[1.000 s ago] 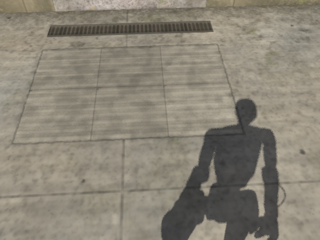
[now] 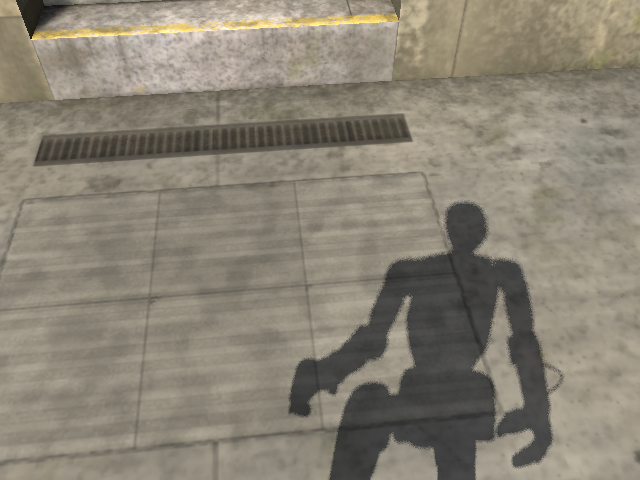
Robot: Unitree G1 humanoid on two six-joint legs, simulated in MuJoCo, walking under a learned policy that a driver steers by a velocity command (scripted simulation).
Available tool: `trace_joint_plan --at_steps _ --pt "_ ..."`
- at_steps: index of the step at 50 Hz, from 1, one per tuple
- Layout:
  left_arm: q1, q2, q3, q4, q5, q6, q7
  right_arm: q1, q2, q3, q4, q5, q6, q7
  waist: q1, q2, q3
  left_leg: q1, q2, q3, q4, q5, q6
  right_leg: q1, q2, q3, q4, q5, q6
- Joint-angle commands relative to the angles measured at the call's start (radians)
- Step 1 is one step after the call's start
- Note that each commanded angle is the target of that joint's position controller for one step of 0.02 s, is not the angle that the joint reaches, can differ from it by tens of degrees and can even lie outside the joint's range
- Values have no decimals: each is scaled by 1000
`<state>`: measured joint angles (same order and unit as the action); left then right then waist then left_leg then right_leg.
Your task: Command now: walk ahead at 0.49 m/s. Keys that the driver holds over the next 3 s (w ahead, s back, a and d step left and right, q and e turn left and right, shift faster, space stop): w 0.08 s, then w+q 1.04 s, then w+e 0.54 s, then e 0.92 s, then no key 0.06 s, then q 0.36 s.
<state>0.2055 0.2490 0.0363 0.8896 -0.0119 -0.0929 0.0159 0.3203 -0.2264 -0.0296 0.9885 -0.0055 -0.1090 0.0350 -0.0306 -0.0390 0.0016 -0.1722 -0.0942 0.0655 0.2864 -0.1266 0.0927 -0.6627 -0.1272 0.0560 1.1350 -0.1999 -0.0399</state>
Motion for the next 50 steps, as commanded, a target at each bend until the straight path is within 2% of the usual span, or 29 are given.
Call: trace_joint_plan --at_steps 1,5,9,11,13,14,15,16,17,18,19,21,23,25,29,33,36,37,39,40,41,42,43,44,45,46,47,48,50 --pt "33 45 13 -43 12 3 7 -41 -132 -21 -55 2 -18 -20 47 74 55 -107 279 -206 -203 75 171 -19 -42 2 -144 163 27" --pt "-137 30 7 -88 4 -9 -5 47 -156 -25 -37 19 -4 -34 -16 72 57 -29 262 -168 -183 87 127 22 7 -36 -434 306 37" --pt "-246 44 5 -130 -9 -22 -28 112 -165 -30 -18 31 15 -39 -46 87 80 68 299 -221 -114 37 121 53 45 -30 -581 245 43" --pt "-227 72 14 -135 -10 -34 -37 109 -175 -36 -20 31 25 -45 -19 102 68 105 324 -264 -62 26 105 117 59 -20 -639 178 29" --pt "-97 116 37 -104 -8 -45 -35 80 -176 -38 -31 28 35 -47 61 119 6 97 296 -265 75 162 77 309 94 -48 -687 102 3" --pt "75 175 63 -61 -1 -51 -27 64 -138 -24 -47 17 33 -45 134 90 -113 8 229 -217 292 206 44 556 43 -4 -667 119 -39" --pt "240 274 88 -39 17 -50 -20 102 -49 0 -80 9 21 -42 162 -85 -285 -312 95 -113 672 -35 -21 946 -195 280 -664 85 -138" --pt "285 267 86 -26 20 -39 -25 166 -4 15 -91 32 3 -40 141 -311 -392 -550 30 -147 920 -444 -40 1085 -332 643 -798 -63 -225" --pt "219 167 58 -47 22 -40 -24 118 -128 -18 -91 56 -4 -41 138 -180 -286 -618 94 -230 1035 -396 -30 977 -301 578 -825 -118 -189" --pt "136 123 44 -65 15 -39 -23 48 -151 -28 -111 60 -1 -43 116 -111 -178 -629 141 -204 1040 -303 -23 837 -272 412 -838 -66 -151" --pt "60 99 35 -69 14 -38 -27 17 -136 -31 -115 48 8 -47 85 -41 -109 -582 179 -191 996 -219 -30 701 -223 297 -879 3 -132" --pt "0 66 28 -60 19 -40 -30 32 -97 -40 -117 39 36 -45 33 -73 -35 -492 223 -184 920 -135 -37 554 -156 132 -948 83 -110" --pt "10 76 36 -40 24 -44 -26 32 -64 -41 -129 41 58 -40 18 -60 -7 -487 226 -167 909 -89 -44 512 -138 29 -976 189 -120" --pt "31 96 45 -24 27 -45 -18 -10 -64 -46 -157 35 69 -41 18 -31 13 -539 228 -178 864 -30 -52 522 -144 -31 -987 266 -133" --pt "52 127 55 -10 28 -33 -1 -121 -57 -46 -208 29 66 -25 39 -19 44 -574 221 -159 643 122 -61 564 -141 -132 -1005 278 -126" --pt "104 156 65 5 15 -17 10 -269 -45 -36 -269 25 62 3 90 -2 89 -577 214 -82 477 165 -46 638 -163 -202 -999 266 -116" --pt "130 173 73 17 1 1 9 -331 -51 -36 -312 29 64 21 99 -10 105 -578 201 -39 411 81 -19 729 -187 -236 -949 321 -98" --pt "124 183 76 15 -4 7 9 -334 -58 -39 -324 30 65 25 90 -17 99 -549 185 -16 396 35 -5 746 -191 -252 -916 401 -89" --pt "99 215 84 5 -10 18 12 -281 -93 -57 -331 30 69 28 39 -55 38 -404 116 49 388 -64 33 756 -186 -284 -779 736 -68" --pt "82 227 87 0 -12 27 14 -182 -126 -77 -311 34 71 27 -22 -62 -22 -268 68 77 367 -87 59 741 -171 -302 -630 874 -55" --pt "68 224 84 -8 -15 32 15 -15 -185 -111 -266 35 71 17 -109 -36 -110 -21 17 78 293 -25 97 652 -128 -323 -406 855 -22" --pt "81 178 66 -35 11 24 14 125 -288 -148 -233 34 80 -8 -148 112 -192 282 173 -187 256 -19 159 366 -72 -321 -69 431 30" --pt "148 44 25 -100 20 -16 -1 59 -376 -151 -266 33 67 -10 -16 331 -306 561 415 -806 84 -187 363 -48 152 -158 278 -367 80" --pt "28 134 40 -120 -19 -62 -16 102 -283 -122 -272 20 56 -3 -96 188 -348 563 435 -879 -27 -213 336 -152 124 38 333 -350 48" --pt "-36 148 43 -142 -45 -75 -20 72 -223 -106 -264 13 44 -1 -82 152 -220 470 405 -718 -10 -128 285 -204 81 26 292 -267 19" --pt "-34 138 42 -133 -26 -76 -12 -6 -186 -94 -277 22 37 1 -27 49 -135 300 356 -580 -3 -15 243 -147 33 28 193 -183 12" --pt "-23 150 52 -119 2 -66 -3 -76 -146 -81 -293 23 35 -1 13 43 -102 171 312 -480 -8 72 211 -64 -1 27 106 -140 18" --pt "1 152 58 -118 9 -50 -5 -109 -134 -75 -309 15 34 -4 44 62 -83 82 286 -439 -31 119 203 3 -17 32 63 -112 25" --pt "3 130 58 -132 21 -26 -6 -102 -153 -79 -310 18 29 -14 60 59 -67 0 262 -398 -60 203 211 44 -10 14 -15 -76 54"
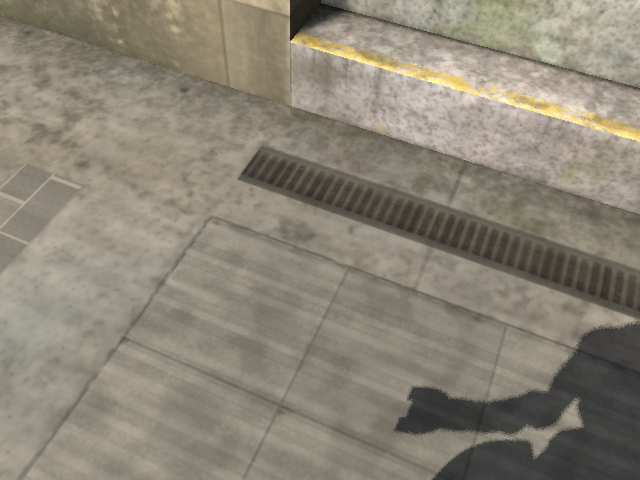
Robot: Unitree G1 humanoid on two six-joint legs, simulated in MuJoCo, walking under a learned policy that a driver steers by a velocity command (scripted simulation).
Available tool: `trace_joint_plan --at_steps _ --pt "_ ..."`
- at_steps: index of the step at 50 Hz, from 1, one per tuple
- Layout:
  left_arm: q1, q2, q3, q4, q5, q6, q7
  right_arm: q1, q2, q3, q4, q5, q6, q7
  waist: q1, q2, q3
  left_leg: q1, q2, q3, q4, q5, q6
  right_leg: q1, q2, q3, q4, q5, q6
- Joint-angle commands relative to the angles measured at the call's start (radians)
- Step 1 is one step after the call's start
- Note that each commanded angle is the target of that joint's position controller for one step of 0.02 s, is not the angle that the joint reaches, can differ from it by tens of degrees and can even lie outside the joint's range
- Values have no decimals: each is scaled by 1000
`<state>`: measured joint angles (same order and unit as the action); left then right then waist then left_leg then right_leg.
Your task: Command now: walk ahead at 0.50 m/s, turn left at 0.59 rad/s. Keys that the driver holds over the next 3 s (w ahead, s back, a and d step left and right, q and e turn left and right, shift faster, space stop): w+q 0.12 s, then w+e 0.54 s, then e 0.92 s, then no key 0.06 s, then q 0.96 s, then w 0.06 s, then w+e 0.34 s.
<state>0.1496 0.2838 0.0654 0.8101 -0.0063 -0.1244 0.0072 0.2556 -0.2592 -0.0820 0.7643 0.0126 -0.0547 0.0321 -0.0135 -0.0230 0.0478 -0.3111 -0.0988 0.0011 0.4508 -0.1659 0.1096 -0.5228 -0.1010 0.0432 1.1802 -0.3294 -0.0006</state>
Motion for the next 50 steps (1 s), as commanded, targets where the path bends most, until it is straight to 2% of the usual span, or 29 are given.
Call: trace_joint_plan --at_steps 1,3,7,10,12,15,17,18,19,20,21,22,23,24,25,28,30,34,38,40,41,42,43,44,45,46,47,49,50 --pt "38 84 27 -63 21 13 5 -19 -136 -30 -82 1 -28 -18 41 40 -102 116 257 -309 -232 273 196 -100 -27 19 -108 88 29" --pt "-42 69 21 -94 25 18 9 21 -156 -36 -74 4 -27 -32 19 49 -74 102 237 -278 -238 288 183 -135 -7 10 -238 191 52" --pt "-167 39 6 -129 12 10 -7 74 -145 -30 -59 9 -18 -46 -33 106 -54 104 191 -233 -222 172 123 -87 48 0 -537 418 48" --pt "-221 39 -2 -142 2 -1 -28 125 -137 -23 -27 5 -23 -44 -76 121 -33 155 231 -238 -211 137 112 -60 50 -17 -617 499 22" --pt "-259 54 -2 -163 -1 -6 -39 157 -141 -22 -9 2 -21 -44 -92 119 -16 263 278 -263 -176 185 112 -125 50 -19 -644 433 -10" --pt "-246 71 0 -177 -6 -11 -55 158 -162 -27 7 -4 -11 -50 -74 127 -10 390 326 -257 -118 362 87 -151 63 -38 -673 283 -67" --pt "-106 104 18 -144 -5 -9 -56 112 -178 -27 -1 -6 -5 -52 5 136 -98 387 288 -188 25 717 56 63 128 -94 -697 254 -113" --pt "39 138 35 -106 0 -7 -54 88 -171 -20 -11 -9 -3 -53 77 111 -193 327 240 -138 198 792 30 276 123 -72 -697 312 -152" --pt "207 194 44 -83 8 -2 -50 88 -137 -4 -34 -30 -6 -56 130 -11 -325 136 177 -92 498 501 -2 556 -45 167 -690 371 -226" --pt "247 243 59 -64 4 2 -59 221 -50 19 -39 -21 -26 -44 51 -308 -389 -280 2 -65 817 -295 -84 870 -234 648 -794 197 -389" --pt "237 155 39 -67 -25 9 -58 163 -127 15 -41 -12 -47 -35 88 -200 -339 -420 52 -159 897 -358 -75 879 -222 728 -869 1 -354" --pt "175 120 29 -88 -19 18 -50 46 -160 6 -70 9 -63 -26 96 -111 -193 -476 95 -146 885 -267 -70 752 -192 591 -888 24 -311" --pt "129 119 26 -106 -6 25 -46 -14 -148 11 -83 1 -74 -27 77 2 -128 -448 128 -126 830 -203 -69 622 -153 496 -904 128 -290" --pt "105 109 22 -116 -2 28 -46 -40 -143 6 -92 -19 -78 -29 53 52 -85 -421 152 -113 754 -166 -79 529 -121 438 -920 238 -284" --pt "96 104 17 -123 6 27 -42 -27 -135 2 -99 -29 -74 -31 23 29 -94 -366 171 -113 702 -142 -88 477 -96 399 -936 317 -282" --pt "109 114 21 -125 -6 27 -31 -17 -104 6 -110 -32 -53 -41 0 -27 -94 -330 176 -84 574 -130 -131 390 -59 322 -962 426 -293" --pt "136 142 31 -119 -10 32 -18 -85 -87 12 -132 -32 -45 -48 16 -30 -73 -338 165 -68 454 -41 -156 345 -39 282 -973 442 -284" --pt "196 150 35 -101 -20 53 2 -231 -61 22 -160 -27 -55 -40 66 -57 -55 -247 108 -60 187 195 -165 292 23 230 -932 446 -217" --pt "254 146 39 -86 -22 90 17 -299 -82 13 -183 -20 -64 -25 81 -82 -82 -165 38 -68 62 210 -149 352 25 294 -802 536 -168" --pt "220 145 42 -107 -20 103 27 -272 -108 2 -179 -18 -70 -21 52 -101 -95 -124 32 -91 6 159 -127 399 19 361 -727 536 -148" --pt "180 141 42 -126 -20 107 31 -226 -118 -4 -168 -20 -75 -23 18 -112 -109 -64 42 -88 -46 193 -109 402 33 371 -673 540 -127" --pt "145 119 36 -150 -18 107 30 -152 -143 -13 -155 -30 -79 -29 -24 -95 -164 84 98 -100 -97 315 -73 364 78 345 -559 530 -90" --pt "135 65 18 -187 1 101 28 -30 -211 -26 -148 -52 -77 -41 -63 28 -309 365 305 -254 -21 628 5 216 142 262 -296 266 -42" --pt "364 15 2 -173 -4 96 22 -4 -219 -21 -144 -62 -56 -42 31 294 -448 637 573 -560 50 919 203 -42 269 180 -38 -457 9" --pt "423 131 16 -145 -15 103 17 -14 -180 -21 -143 -26 -35 -38 30 262 -466 578 603 -643 20 652 223 -106 162 157 99 -392 33" --pt "309 181 36 -150 -21 121 21 -61 -110 -3 -166 -21 -22 -45 -2 166 -332 471 513 -502 -14 498 175 -154 132 121 147 -301 63" --pt "239 184 42 -164 -19 140 27 -113 -88 9 -166 -22 -6 -47 3 103 -247 350 446 -391 -50 391 134 -159 106 85 129 -232 78" --pt "210 149 43 -181 -13 171 31 -178 -104 10 -158 -35 10 -47 38 125 -133 119 363 -257 -125 301 112 -81 75 47 89 -158 89" --pt "220 118 37 -186 -13 177 31 -190 -118 5 -151 -42 11 -48 48 149 -114 56 335 -195 -157 286 111 -38 77 19 49 -126 88"
Over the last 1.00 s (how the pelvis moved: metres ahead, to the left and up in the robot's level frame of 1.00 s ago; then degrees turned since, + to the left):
0.50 0.07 -0.01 29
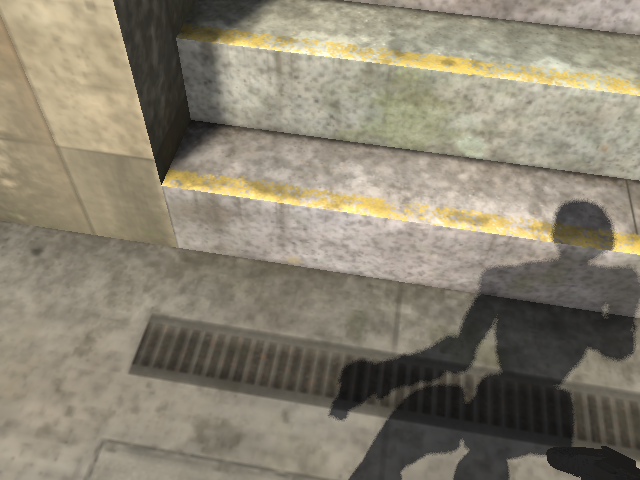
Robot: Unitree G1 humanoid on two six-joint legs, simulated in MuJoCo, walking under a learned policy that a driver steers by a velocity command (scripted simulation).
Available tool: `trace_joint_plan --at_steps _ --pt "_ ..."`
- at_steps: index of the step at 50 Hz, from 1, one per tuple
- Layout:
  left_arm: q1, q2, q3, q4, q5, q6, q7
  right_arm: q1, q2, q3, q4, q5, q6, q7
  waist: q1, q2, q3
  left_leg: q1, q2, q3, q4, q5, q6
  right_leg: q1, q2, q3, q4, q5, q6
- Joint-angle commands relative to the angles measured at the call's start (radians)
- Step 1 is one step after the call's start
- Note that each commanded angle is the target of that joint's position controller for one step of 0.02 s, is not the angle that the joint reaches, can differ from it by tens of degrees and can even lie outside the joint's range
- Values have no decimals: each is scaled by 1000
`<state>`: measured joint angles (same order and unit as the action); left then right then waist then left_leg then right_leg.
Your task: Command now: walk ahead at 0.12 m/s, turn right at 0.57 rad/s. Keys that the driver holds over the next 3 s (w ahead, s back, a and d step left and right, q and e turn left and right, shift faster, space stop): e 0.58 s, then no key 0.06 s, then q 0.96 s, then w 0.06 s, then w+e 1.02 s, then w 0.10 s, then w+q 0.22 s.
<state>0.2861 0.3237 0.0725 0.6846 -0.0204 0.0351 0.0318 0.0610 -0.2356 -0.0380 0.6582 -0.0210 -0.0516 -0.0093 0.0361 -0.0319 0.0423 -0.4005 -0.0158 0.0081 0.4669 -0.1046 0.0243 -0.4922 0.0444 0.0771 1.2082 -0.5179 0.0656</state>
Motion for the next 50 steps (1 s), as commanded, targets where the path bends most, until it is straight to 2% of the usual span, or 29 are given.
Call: trace_joint_plan --at_steps 1,5,9,12,14,15,16,17,18,19,20,21,22,24,28,32,34,35,36,37,38,39,40,41,42,43,46,50 --pt "85 55 24 -66 2 19 6 2 -146 -42 -36 -10 6 -7 0 172 -109 134 245 -167 -188 235 206 -53 -70 -31 -22 80 22" --pt "9 44 16 -104 11 15 -3 5 -174 -55 -10 3 13 -14 -20 152 -159 188 296 -110 -199 250 238 -24 -113 -38 -186 167 13" --pt "-48 60 16 -132 8 19 -23 2 -211 -66 5 13 31 -11 -37 167 -146 174 311 -54 -207 129 222 63 -114 -77 -339 207 -15" --pt "-72 72 21 -155 8 21 -36 24 -234 -73 24 28 38 -4 -42 176 -136 220 334 -43 -166 111 195 107 -100 -106 -473 192 -50" --pt "-27 71 29 -142 10 19 -43 22 -233 -73 36 46 45 -5 -10 163 -143 210 312 0 -80 78 138 216 -62 -143 -660 291 -92" --pt "6 97 42 -132 15 18 -38 67 -204 -67 57 46 48 -5 -7 121 -141 156 273 44 5 9 75 306 -53 -111 -749 370 -125" --pt "30 192 67 -142 16 15 -22 92 -144 -52 53 19 51 0 -28 -111 -129 -30 166 152 262 -208 -27 429 -238 158 -846 630 -200" --pt "12 284 80 -172 37 7 -20 32 -142 -47 -11 -7 46 -7 -18 -305 -103 -298 17 113 487 -536 -91 450 -438 453 -870 769 -393" --pt "30 226 67 -171 53 -15 -25 -32 -186 -63 -14 0 44 -12 36 -180 -144 -305 28 -29 643 -539 -84 415 -416 426 -884 734 -420" --pt "-8 200 55 -167 52 -31 -27 -19 -191 -68 -8 21 47 -13 2 -144 -132 -305 41 -60 683 -455 -69 393 -362 341 -875 701 -368" --pt "-68 175 51 -174 34 -36 -23 17 -187 -72 20 21 52 -20 -30 -90 -129 -299 52 -71 671 -377 -69 383 -307 280 -862 654 -311" --pt "-107 152 42 -182 17 -34 -19 27 -196 -75 27 11 56 -26 -41 -94 -129 -289 54 -73 661 -329 -76 369 -288 255 -854 671 -287" --pt "-121 143 34 -187 17 -31 -14 34 -190 -75 31 7 57 -25 -52 -102 -140 -241 41 -64 680 -295 -86 336 -265 232 -848 723 -284" --pt "-117 137 31 -189 23 -25 -7 47 -171 -70 35 16 54 -20 -56 -98 -162 -207 21 -61 642 -252 -98 340 -240 220 -842 733 -287" --pt "-87 157 42 -184 17 -13 5 -7 -142 -54 21 21 48 -12 -23 -115 -156 -167 1 -77 418 -235 -108 370 -229 273 -823 638 -290" --pt "-98 154 41 -188 23 -4 -3 10 -152 -53 28 30 44 4 -10 -140 -158 -44 -5 -68 290 -263 -95 320 -234 326 -809 602 -296" --pt "-105 125 27 -180 24 -3 -9 30 -148 -49 33 31 42 13 -9 -141 -167 14 12 -54 224 -260 -83 321 -239 331 -787 625 -290" --pt "-117 102 16 -174 23 -3 -10 47 -136 -45 38 30 38 17 -23 -132 -167 69 20 -46 138 -214 -72 307 -228 319 -772 614 -274" --pt "-132 67 1 -166 21 -5 -11 74 -109 -35 49 24 33 24 -49 -115 -166 169 27 -36 -14 -89 -56 270 -202 292 -761 556 -242" --pt "-84 25 -14 -141 31 -13 -13 74 -99 -27 51 7 29 28 -41 -78 -164 257 55 -67 -106 38 -38 235 -163 258 -762 445 -189" --pt "-28 6 -20 -123 59 -22 -15 69 -159 -31 38 -10 28 27 7 55 -165 307 179 -214 -117 202 9 190 -81 169 -659 279 -127" --pt "27 11 -15 -125 68 -30 -19 -11 -170 -24 37 -15 28 27 93 186 -121 171 232 -276 -102 171 107 235 -28 85 -709 171 -76" --pt "-25 54 -7 -115 74 -34 -14 -50 -138 -20 17 -4 26 28 52 181 -87 91 196 -275 -128 -12 114 297 -43 71 -734 231 -49" --pt "-84 83 5 -116 64 -36 -11 -28 -142 -21 22 1 24 29 14 169 -63 80 155 -253 -129 -105 82 302 -33 60 -720 265 -48" --pt "-114 82 9 -118 57 -33 -3 -9 -179 -28 27 8 21 27 -1 163 -56 74 142 -254 -129 -128 66 303 -28 46 -698 284 -54" --pt "-124 78 11 -129 55 -29 2 -1 -200 -33 24 16 17 24 -6 185 -37 71 147 -277 -131 -119 68 289 -29 43 -696 298 -56" --pt "-112 52 13 -125 46 -37 9 34 -205 -38 15 30 28 7 -20 182 -46 105 152 -328 -102 -45 96 255 -20 7 -677 293 -51" --pt "-96 35 26 -121 36 -50 5 44 -216 -52 -22 37 56 -4 -34 157 -77 124 143 -391 -52 25 128 234 -14 -25 -650 283 -53"
Over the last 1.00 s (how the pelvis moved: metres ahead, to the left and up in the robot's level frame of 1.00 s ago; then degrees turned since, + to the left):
0.52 -0.02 0.00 -17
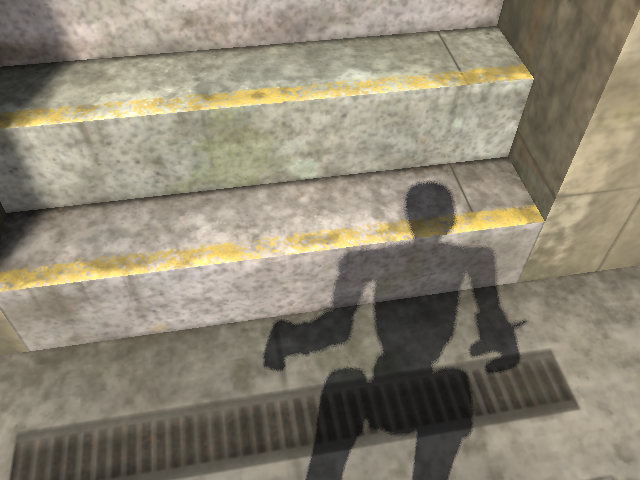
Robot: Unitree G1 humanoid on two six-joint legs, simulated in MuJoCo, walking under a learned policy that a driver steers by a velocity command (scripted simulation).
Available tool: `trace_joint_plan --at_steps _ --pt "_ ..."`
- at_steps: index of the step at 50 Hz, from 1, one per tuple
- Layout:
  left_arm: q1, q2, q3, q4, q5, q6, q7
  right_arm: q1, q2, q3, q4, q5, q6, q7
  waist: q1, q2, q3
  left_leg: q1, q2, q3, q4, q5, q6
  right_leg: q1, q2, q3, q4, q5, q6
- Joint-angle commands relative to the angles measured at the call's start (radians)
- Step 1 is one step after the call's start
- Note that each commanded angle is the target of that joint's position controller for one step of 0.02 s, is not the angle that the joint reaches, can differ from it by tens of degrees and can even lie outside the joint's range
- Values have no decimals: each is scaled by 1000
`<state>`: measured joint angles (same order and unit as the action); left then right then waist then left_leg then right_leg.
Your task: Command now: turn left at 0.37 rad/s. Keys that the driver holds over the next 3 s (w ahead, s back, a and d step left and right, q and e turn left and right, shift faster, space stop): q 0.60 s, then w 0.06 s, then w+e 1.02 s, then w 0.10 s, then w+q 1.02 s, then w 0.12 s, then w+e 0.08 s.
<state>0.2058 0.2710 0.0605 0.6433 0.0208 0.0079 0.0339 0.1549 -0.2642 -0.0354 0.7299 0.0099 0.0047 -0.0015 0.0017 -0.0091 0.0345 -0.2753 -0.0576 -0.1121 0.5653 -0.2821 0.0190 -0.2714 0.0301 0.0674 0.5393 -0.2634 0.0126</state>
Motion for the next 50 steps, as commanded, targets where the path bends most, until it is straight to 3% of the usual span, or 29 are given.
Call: trace_joint_plan --at_steps 1,3,5,6,7,8,9,10,12,14,16,18,19,20,21,22,23,24,25,30,32,35,40,43,46,47,48,49,50 --pt "-9 88 42 -79 -6 -25 0 -53 -187 -58 -104 8 5 -13 1 119 -75 -12 174 -275 -134 211 132 23 -4 -17 15 36 -6" --pt "9 100 53 -76 -7 -29 -4 -63 -182 -62 -126 13 14 -13 5 67 -86 -60 133 -249 -84 196 106 65 -32 -3 -13 67 -26" --pt "37 136 68 -73 -4 -27 -4 -65 -161 -61 -145 16 17 -11 5 -59 -87 -166 52 -139 49 103 44 131 -134 93 -100 111 -92" --pt "60 161 74 -70 2 -25 -2 -55 -144 -58 -149 16 18 -7 8 -157 -88 -246 -2 -51 171 -1 5 176 -257 216 -163 195 -169" --pt "42 167 72 -82 8 -28 3 -45 -145 -62 -151 12 18 -2 10 -245 -103 -300 -8 26 370 -261 -23 187 -407 339 -198 341 -268" --pt "44 154 63 -94 9 -34 9 -49 -181 -80 -153 8 20 2 21 -182 -104 -341 33 23 582 -364 -46 172 -471 366 -203 451 -324" --pt "9 147 57 -100 3 -36 14 -33 -181 -87 -144 14 27 5 -1 -96 -99 -341 61 9 655 -333 -58 151 -444 296 -187 461 -305" --pt "-34 154 59 -99 -9 -35 15 -18 -151 -78 -137 19 37 7 -19 -66 -76 -336 86 20 601 -273 -66 134 -386 199 -184 420 -256" --pt "-51 181 67 -91 -12 -24 15 -41 -108 -61 -146 18 46 12 1 -98 -64 -289 100 83 491 -192 -81 113 -316 71 -183 417 -215" --pt "-56 191 71 -86 -13 -9 13 -55 -96 -51 -168 18 48 27 14 -145 -90 -184 98 131 348 -175 -76 92 -290 -14 -166 420 -203" --pt "-39 198 76 -75 -25 -3 9 -40 -121 -60 -179 21 48 36 21 -165 -122 -124 82 163 218 -130 -62 119 -313 -27 -132 406 -198" --pt "-45 189 72 -65 -46 -2 5 40 -128 -73 -157 15 50 36 -19 -142 -141 5 36 215 8 29 -24 86 -305 -71 -47 317 -151" --pt "7 155 64 -43 -44 -4 0 80 -154 -86 -146 8 49 25 -21 -71 -134 108 24 171 -97 127 7 6 -265 -129 58 197 -90" --pt "29 96 48 -58 -4 -2 -4 106 -272 -115 -167 8 41 8 1 204 -110 255 243 -173 -174 456 98 -254 -155 -228 350 -167 19" --pt "-79 89 37 -124 11 -8 4 98 -347 -120 -197 -34 19 14 -33 336 -133 218 454 -488 -204 644 327 -443 -23 -97 586 -456 65" --pt "-132 133 48 -122 -7 -11 11 108 -297 -108 -195 -51 -4 21 -79 203 -167 205 437 -457 -230 531 354 -451 -41 5 692 -428 58" --pt "-131 144 52 -109 -18 -8 15 72 -262 -94 -184 -40 -16 18 -45 161 -125 179 378 -369 -221 445 297 -456 -55 19 698 -338 44" --pt "-109 147 58 -83 -11 -5 24 28 -233 -88 -184 -16 -15 8 -20 103 -107 169 324 -309 -210 377 238 -456 -71 23 664 -249 43" --pt "-102 153 61 -75 -4 -1 30 -6 -207 -77 -187 2 -9 -1 -5 110 -100 150 295 -274 -207 388 210 -438 -76 27 633 -189 50" --pt "-94 101 44 -52 -15 -6 14 22 -196 -70 -179 -1 8 -29 -4 113 -143 163 234 -239 -201 420 204 -363 -28 17 524 -73 77" --pt "-101 98 38 -43 -20 -10 5 47 -185 -67 -171 5 10 -35 -23 123 -157 179 220 -257 -245 93 202 -342 -36 9 400 -33 77" --pt "-125 101 30 -43 -31 -29 -17 68 -177 -58 -153 -5 0 -29 -52 188 -105 142 240 -306 -316 -181 210 -294 -51 -17 261 -29 62" --pt "-145 106 19 -43 -47 -70 -41 115 -209 -57 -114 -11 -26 -10 -89 155 -23 113 278 -311 -346 -251 219 -227 -61 -52 122 -71 -3" --pt "-115 100 11 -34 -54 -87 -53 111 -213 -55 -102 -3 -36 0 -69 134 -1 90 283 -282 -343 -256 213 -160 -54 -74 40 -64 -52" --pt "6 97 10 14 -48 -94 -56 79 -181 -44 -101 0 -41 8 3 91 -34 -18 230 -179 -258 -227 168 77 -20 -104 -73 0 -93" --pt "87 116 15 34 -53 -95 -51 59 -142 -31 -108 -9 -48 10 38 64 -58 -87 194 -118 -162 -176 132 189 -60 -38 -88 -21 -116" --pt "180 186 30 46 -46 -96 -43 17 -80 -12 -140 -21 -63 14 61 -101 -77 -238 78 33 112 -90 57 311 -212 230 -192 -129 -192" --pt "252 280 62 57 -42 -97 -53 -27 -121 -23 -193 -11 -89 10 82 -287 -47 -500 -9 115 362 -223 0 411 -373 604 -314 -247 -337" --pt "256 227 48 51 -39 -102 -57 -47 -176 -38 -194 7 -107 10 92 -196 -5 -617 31 44 489 -274 -4 431 -397 657 -335 -275 -362"
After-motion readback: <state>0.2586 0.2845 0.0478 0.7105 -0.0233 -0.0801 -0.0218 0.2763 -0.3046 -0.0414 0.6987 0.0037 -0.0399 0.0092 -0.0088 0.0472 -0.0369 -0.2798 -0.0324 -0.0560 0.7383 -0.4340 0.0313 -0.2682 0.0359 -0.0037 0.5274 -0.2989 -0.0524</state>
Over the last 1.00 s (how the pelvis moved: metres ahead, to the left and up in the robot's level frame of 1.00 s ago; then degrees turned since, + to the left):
0.05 -0.01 0.00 -18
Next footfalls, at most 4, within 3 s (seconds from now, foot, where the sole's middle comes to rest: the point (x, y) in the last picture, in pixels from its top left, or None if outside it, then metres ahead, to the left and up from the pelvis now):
0.38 left None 0.00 0.14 -0.77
0.94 right None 0.12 -0.05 -0.77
1.36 left None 0.38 0.24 -0.77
1.82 right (337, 429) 0.60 -0.02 -0.77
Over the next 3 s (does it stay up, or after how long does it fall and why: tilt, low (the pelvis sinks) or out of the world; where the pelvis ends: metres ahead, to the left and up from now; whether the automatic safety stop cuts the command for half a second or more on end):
stays up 0.69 0.12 0.01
